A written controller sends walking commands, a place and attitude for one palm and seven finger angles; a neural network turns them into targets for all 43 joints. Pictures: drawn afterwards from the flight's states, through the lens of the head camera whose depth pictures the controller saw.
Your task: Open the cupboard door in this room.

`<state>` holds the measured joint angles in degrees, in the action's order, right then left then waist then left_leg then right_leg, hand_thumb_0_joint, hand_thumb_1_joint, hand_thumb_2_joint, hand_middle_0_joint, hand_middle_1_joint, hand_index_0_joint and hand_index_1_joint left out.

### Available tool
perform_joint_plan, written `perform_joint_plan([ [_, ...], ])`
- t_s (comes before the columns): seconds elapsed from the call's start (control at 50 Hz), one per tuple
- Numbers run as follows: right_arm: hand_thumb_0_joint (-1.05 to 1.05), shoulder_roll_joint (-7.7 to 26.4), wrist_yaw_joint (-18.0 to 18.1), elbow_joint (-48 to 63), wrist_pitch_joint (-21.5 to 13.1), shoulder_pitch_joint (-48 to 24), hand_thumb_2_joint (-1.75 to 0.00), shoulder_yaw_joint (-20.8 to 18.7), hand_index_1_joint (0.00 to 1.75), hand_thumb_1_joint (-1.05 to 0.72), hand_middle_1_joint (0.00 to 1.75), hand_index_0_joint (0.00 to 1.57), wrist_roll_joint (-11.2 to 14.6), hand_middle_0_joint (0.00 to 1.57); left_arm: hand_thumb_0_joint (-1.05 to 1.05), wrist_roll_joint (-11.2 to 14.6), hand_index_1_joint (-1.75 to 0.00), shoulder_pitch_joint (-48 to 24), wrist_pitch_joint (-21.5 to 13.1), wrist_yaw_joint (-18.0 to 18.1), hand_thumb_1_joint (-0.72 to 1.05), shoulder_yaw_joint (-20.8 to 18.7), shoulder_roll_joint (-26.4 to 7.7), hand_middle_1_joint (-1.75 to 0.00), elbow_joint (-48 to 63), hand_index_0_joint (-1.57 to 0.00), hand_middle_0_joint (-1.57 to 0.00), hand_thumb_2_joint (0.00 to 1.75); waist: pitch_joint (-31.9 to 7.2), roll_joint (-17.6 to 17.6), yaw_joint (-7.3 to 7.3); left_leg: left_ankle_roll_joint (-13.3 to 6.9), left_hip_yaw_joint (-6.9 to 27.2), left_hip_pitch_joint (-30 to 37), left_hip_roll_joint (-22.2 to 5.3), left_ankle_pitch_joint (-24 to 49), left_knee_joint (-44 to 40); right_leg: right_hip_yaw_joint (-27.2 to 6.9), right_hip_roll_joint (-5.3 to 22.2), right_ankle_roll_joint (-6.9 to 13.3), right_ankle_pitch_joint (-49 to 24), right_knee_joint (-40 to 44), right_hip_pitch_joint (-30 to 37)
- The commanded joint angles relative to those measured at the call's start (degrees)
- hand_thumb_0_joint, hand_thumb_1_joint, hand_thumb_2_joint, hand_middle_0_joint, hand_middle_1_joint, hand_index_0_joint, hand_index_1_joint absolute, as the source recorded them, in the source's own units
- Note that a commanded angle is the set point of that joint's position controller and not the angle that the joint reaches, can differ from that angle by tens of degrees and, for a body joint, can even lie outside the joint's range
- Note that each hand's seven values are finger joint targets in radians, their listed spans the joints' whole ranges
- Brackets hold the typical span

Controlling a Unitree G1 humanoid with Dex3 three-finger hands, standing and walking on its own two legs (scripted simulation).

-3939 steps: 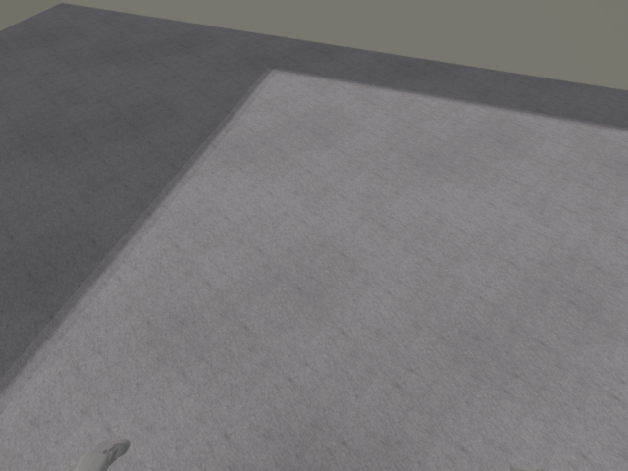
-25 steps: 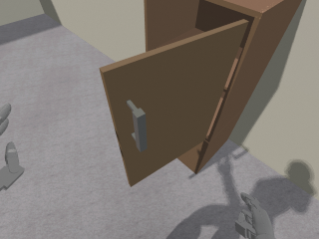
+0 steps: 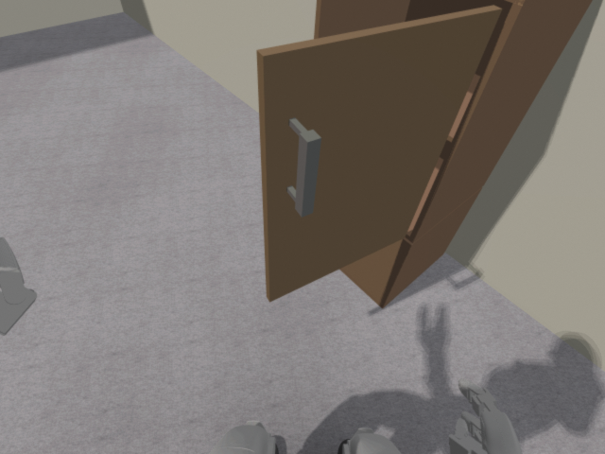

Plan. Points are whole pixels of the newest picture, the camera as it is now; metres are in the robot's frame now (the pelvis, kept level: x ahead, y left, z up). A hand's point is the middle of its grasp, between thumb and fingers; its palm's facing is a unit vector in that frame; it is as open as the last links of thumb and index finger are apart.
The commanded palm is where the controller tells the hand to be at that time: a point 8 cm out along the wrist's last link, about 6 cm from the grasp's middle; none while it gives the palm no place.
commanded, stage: stop stepping back and stand still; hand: left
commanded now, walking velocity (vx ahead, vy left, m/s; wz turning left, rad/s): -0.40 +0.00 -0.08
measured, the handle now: (300, 169) +0.49 +0.04 +0.11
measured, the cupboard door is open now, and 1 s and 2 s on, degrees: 79 79 79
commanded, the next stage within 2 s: let the arm hang, fingers relaxed in 1.04 s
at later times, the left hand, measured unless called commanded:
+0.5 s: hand out of the picture +0.09 +0.28 +0.20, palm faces +0.48 -0.79 -0.38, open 7.4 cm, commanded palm +0.02 +0.30 +0.21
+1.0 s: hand out of the picture +0.01 +0.21 +0.19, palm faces +0.38 -0.79 -0.48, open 7.4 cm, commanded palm -0.05 +0.26 +0.21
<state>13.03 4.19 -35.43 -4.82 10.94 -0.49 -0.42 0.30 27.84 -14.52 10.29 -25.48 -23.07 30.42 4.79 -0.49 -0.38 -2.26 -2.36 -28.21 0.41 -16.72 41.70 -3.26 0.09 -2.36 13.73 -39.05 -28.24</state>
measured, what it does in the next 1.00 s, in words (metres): walks backwards: right foot, then left foot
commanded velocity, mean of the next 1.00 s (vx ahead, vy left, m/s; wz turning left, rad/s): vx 0.20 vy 0.04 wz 0.00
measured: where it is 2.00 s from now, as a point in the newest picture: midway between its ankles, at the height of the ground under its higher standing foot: outside the picture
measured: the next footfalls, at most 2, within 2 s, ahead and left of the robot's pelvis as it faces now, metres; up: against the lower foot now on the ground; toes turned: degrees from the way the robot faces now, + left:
right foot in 0.28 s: -0.20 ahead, -0.10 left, +0.00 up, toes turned -2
left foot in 0.46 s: -0.05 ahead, +0.12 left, +0.00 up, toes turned +0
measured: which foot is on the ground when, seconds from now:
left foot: down 0.00-0.26, up 0.28-0.44, down 0.46-0.74, up 0.76-1.00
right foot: up 0.00-0.26, down 0.28-0.48, up 0.50-0.72, down 0.74-1.00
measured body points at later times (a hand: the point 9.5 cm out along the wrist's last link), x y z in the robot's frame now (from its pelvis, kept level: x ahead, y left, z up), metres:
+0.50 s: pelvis -0.13 +0.01 +0.01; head -0.15 +0.02 +0.46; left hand +0.06 +0.32 +0.22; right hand +0.01 -0.24 -0.06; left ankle -0.09 +0.12 -0.71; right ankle -0.23 -0.09 -0.69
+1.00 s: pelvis -0.21 -0.03 +0.04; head -0.22 -0.07 +0.49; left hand -0.02 +0.25 +0.21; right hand -0.10 -0.30 -0.07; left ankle -0.17 +0.13 -0.63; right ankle -0.18 -0.09 -0.71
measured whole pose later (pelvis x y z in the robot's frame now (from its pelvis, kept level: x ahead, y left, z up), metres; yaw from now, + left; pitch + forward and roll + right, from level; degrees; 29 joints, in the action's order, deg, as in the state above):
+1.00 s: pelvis -0.21 -0.03 +0.04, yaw -5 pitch -1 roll +5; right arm 15.1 4.3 -40.2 -6.9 14.1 -2.2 -0.2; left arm 0.5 28.3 -12.6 8.5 -20.9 -18.3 14.5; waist -1.3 0.6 0.2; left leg -0.2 -3.0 -27.8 -1.1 -13.8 55.2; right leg 4.2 1.7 4.1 9.7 -23.6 -13.9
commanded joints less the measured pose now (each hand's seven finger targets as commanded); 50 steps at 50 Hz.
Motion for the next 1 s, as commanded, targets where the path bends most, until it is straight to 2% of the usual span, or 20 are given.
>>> perform_joint_plan([
  [0.0, 0.00, 5.38, 1.39, 7.72, -5.87, -4.46, -0.90, -3.19, 0.30, -0.90, 0.30, 0.20, -0.67, 0.20, 0.00, -0.94, -0.30, -10.39, -3.78, 1.87, 0.90, -11.92, -16.84, -0.30, 15.02, -0.20, -0.20, 0.90, -8.79, 16.34, 1.23, -7.68, 28.74, -15.04, -24.09, -26.19, -35.98, -2.62, -5.19, 0.69, 13.72, -43.57, 10.90],
  [0.04, 0.00, 6.95, 0.06, 7.32, -6.85, -5.64, -0.90, -5.23, 0.30, -0.90, 0.30, 0.20, 0.15, 0.20, 0.00, 0.75, -0.30, -5.51, -3.27, 0.89, 0.90, -9.50, -13.13, -0.30, 14.05, -0.20, -0.20, 0.90, -13.08, 8.37, -0.16, -6.06, 18.09, -1.73, -19.88, -15.33, -28.06, -0.51, -5.54, 0.65, 14.23, -41.09, 6.05],
  [0.08, 0.00, 6.76, -1.38, 8.62, -7.35, -6.46, -0.90, -5.16, 0.30, -0.90, 0.30, 0.20, 1.26, 0.20, 0.00, 1.96, -0.30, 2.54, -1.63, 0.55, 0.90, -7.82, -10.55, -0.30, 14.99, -0.20, -0.20, 0.90, -14.88, 12.51, -1.18, -1.76, 8.92, 2.71, -15.91, -20.36, -29.86, 6.27, -6.55, 0.85, 15.35, -37.59, 6.79],
  [0.18, 0.00, 4.10, -0.77, 7.54, -6.97, -3.74, -0.90, -2.68, 0.30, -0.90, 0.30, 0.20, 0.14, 0.20, 0.00, 3.32, -0.30, 1.20, -0.50, 0.85, 0.90, -7.07, -11.58, -0.30, 18.52, -0.20, -0.20, 0.90, -15.42, 17.28, -0.10, 7.66, 3.37, 11.11, -11.22, -17.99, -35.13, 13.23, -7.69, 4.69, 26.33, 2.03, 19.94],
  [0.22, 0.00, 3.24, -0.94, 7.02, -6.45, -2.67, -0.90, -2.16, 0.30, -0.90, 0.30, 0.20, 0.38, 0.20, 0.00, 3.01, -0.30, -0.90, 0.04, 0.49, 0.90, -6.93, -12.67, -0.30, 18.45, -0.20, -0.20, 0.90, -13.28, 8.90, 0.61, 9.60, -6.13, 16.69, -3.70, -6.20, -16.10, 4.96, -0.71, 9.65, 23.02, 23.46, 14.79],
  [0.24, 0.00, 4.08, -1.08, 6.39, -5.56, -3.03, -0.90, -2.45, 0.30, -0.90, 0.30, 0.20, 0.52, 0.20, 0.00, 2.77, -0.30, -1.99, 0.03, 0.34, 0.90, -8.47, -14.85, -0.30, 17.94, -0.20, -0.20, 0.90, -9.81, -5.74, 0.41, 6.73, -2.47, 18.40, -2.57, -0.20, 5.64, -13.20, 11.30, 13.77, 17.98, 30.94, 0.20],
  [0.3, 0.00, 4.69, -1.96, 6.76, -5.14, -5.32, -0.90, -0.75, 0.30, -0.90, 0.30, 0.20, -0.07, 0.20, 0.00, 3.32, -0.30, -6.58, -0.23, 0.46, 0.90, -12.59, -20.91, -0.30, 14.37, -0.20, -0.20, 0.90, -10.71, -8.56, 0.89, 4.88, 6.49, 4.01, -6.74, 1.78, 18.77, -22.47, 21.71, 17.74, 6.56, 28.99, 3.60],
  [0.32, 0.00, 4.11, -0.54, 5.69, -4.64, -2.05, -0.90, -1.58, 0.30, -0.90, 0.30, 0.20, 1.05, 0.20, 0.00, 4.01, -0.30, -4.53, 0.98, -0.30, 0.90, -5.11, -10.36, -0.30, 6.52, -0.20, -0.20, 0.90, -8.56, -8.03, 1.55, 4.30, 2.02, -3.04, -2.20, 3.00, 11.59, -9.56, 11.68, 11.48, -10.91, 21.34, 20.27],
  [0.4, 0.00, 5.56, 1.53, 5.25, -5.08, -3.31, -0.90, -0.78, 0.30, -0.90, 0.30, 0.20, 1.27, 0.20, 0.00, 2.51, -0.30, -4.82, 2.68, -0.28, 0.90, -3.15, -9.10, -0.30, -0.14, -0.20, -0.20, 0.90, -6.35, 1.52, 2.64, -0.17, -2.25, 18.66, -0.22, 3.26, -15.06, -1.27, 8.61, 6.06, -23.25, 4.44, 12.82],
  [0.44, 0.00, 7.34, 1.71, 6.70, -5.20, -1.83, -0.90, -0.78, 0.30, -0.90, 0.30, 0.20, 0.84, 0.20, 0.00, 2.22, -0.30, -10.24, 1.57, -0.20, 0.90, -2.27, -10.12, -0.30, 4.10, -0.20, -0.20, 0.90, -9.17, 17.68, 2.91, -8.30, 20.84, 29.47, -16.38, 17.86, -19.69, 5.50, -0.15, 1.26, 6.22, -14.29, -1.69],
  [0.46, 0.00, 6.75, 1.26, 6.87, -5.72, -1.54, -0.90, -0.88, 0.30, -0.90, 0.30, 0.20, 0.61, 0.20, 0.00, 1.74, -0.30, -12.36, 0.66, -0.13, 0.90, -2.62, -10.84, -0.30, 4.65, -0.20, -0.20, 0.90, -7.31, 14.91, 2.53, -11.66, 29.81, 26.83, -21.95, 14.32, -24.53, 3.12, -1.30, 1.54, 19.99, -21.28, -5.71],
  [0.52, 0.00, 6.49, 0.44, 6.39, -6.76, -2.85, -0.90, -1.68, 0.30, -0.90, 0.30, 0.20, 0.10, 0.20, 0.00, 1.72, -0.30, -4.65, 0.44, -0.69, 0.90, -4.96, -13.05, -0.30, 10.25, -0.20, -0.20, 0.90, -8.95, 4.79, 1.48, -11.24, 25.11, 18.32, -20.23, 8.12, -26.65, 1.65, 1.54, 2.15, 14.90, -21.44, -1.06],
  [0.62, 0.00, 6.12, -0.46, 9.00, -6.04, -6.05, -0.90, -1.97, 0.30, -0.90, 0.30, 0.20, 0.11, 0.20, 0.00, 1.34, -0.30, 8.01, -0.64, 0.02, 0.90, -8.59, -13.82, -0.30, 15.92, -0.20, -0.20, 0.90, -6.82, 22.00, -0.45, -4.33, 6.68, -7.54, -13.21, -25.72, -36.46, 11.33, -0.63, 3.15, 8.19, -11.51, 23.07],
  [0.68, 0.00, 5.57, 0.75, 8.65, -4.34, -5.22, -0.90, -2.60, 0.30, -0.90, 0.30, 0.20, -0.14, 0.20, 0.00, 0.66, -0.30, 7.79, -0.16, 0.78, 0.90, -9.98, -13.72, -0.30, 8.49, -0.20, -0.20, 0.90, -6.96, 12.31, -1.98, -1.33, 2.23, -15.81, -10.27, -26.61, -19.09, 9.55, -0.67, 5.27, 15.43, 2.13, 34.44],
  [0.7, 0.00, 4.66, 1.06, 8.34, -3.86, -4.88, -0.90, -2.81, 0.30, -0.90, 0.30, 0.20, 0.35, 0.20, 0.00, 0.55, -0.30, 6.47, 0.67, 0.72, 0.90, -9.96, -14.33, -0.30, 5.74, -0.20, -0.20, 0.90, -4.12, -5.47, -2.16, 0.75, -3.62, -15.94, -3.06, -21.88, 1.73, -2.38, 5.67, 7.91, 22.42, 16.71, 27.13],
  [0.72, 0.00, 5.19, 0.89, 8.95, -4.01, -6.41, -0.90, -3.05, 0.30, -0.90, 0.30, 0.20, 0.56, 0.20, 0.00, 1.00, -0.30, 4.22, 0.96, 0.34, 0.90, -9.39, -14.50, -0.30, 5.16, -0.20, -0.20, 0.90, -2.44, -20.32, -2.11, 1.69, 0.36, -18.59, 0.43, -15.94, 23.72, -31.54, 20.72, 13.20, 35.77, 31.99, 17.27],
  [0.74, 0.00, 7.16, 0.82, 6.98, -4.94, -4.86, -0.90, -3.63, 0.30, -0.90, 0.30, 0.20, -0.16, 0.20, 0.00, 1.37, -0.30, -1.06, -0.16, -0.28, 0.90, -9.83, -15.17, -0.30, 5.49, -0.20, -0.20, 0.90, 0.81, -14.18, 0.74, 2.32, 5.66, -17.97, -1.23, -6.96, 31.99, -33.49, 22.86, 13.22, 30.37, 33.93, 10.97],
  [0.76, 0.00, 7.64, 0.04, 3.82, -5.76, -2.76, -0.90, -3.67, 0.30, -0.90, 0.30, 0.20, -1.35, 0.20, 0.00, 1.56, -0.30, -4.93, -2.10, -1.35, 0.90, -13.73, -19.28, -0.30, 5.86, -0.20, -0.20, 0.90, -1.53, -10.51, 3.07, 3.82, 5.57, -13.30, -3.86, -1.71, 33.62, -28.41, 22.22, 14.34, 21.45, 32.06, 6.57],
  [0.84, 0.00, 6.10, 0.31, 3.37, -4.32, -2.96, -0.90, -3.30, 0.30, -0.90, 0.30, 0.20, 0.44, 0.20, 0.00, 1.01, -0.30, -2.40, -1.72, -2.52, 0.90, -3.67, -8.61, -0.30, -7.42, -0.20, -0.20, 0.90, -3.51, -1.62, 1.71, 3.65, 2.18, -9.45, -3.29, 6.97, 29.38, -12.24, 14.01, 5.27, 25.66, 30.12, 7.36],
  [0.98, 0.00, 6.31, 0.95, 5.28, -6.24, -3.33, -0.90, -3.30, 0.30, -0.90, 0.30, 0.20, -0.14, 0.20, 0.00, -0.01, -0.30, -3.44, -2.65, 0.13, 0.90, -4.53, -11.91, -0.30, 2.43, -0.20, -0.20, 0.90, -7.15, -11.77, -0.05, 1.27, -3.58, 1.60, -0.62, -0.25, 0.42, -7.87, 13.71, 3.26, 16.06, 31.57, 18.44],
])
